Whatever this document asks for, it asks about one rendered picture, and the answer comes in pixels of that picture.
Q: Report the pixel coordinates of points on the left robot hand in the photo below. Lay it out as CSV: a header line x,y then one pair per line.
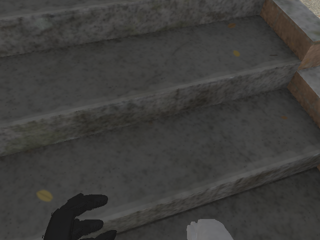
x,y
64,226

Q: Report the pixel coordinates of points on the robot right thigh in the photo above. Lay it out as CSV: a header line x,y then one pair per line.
x,y
207,229

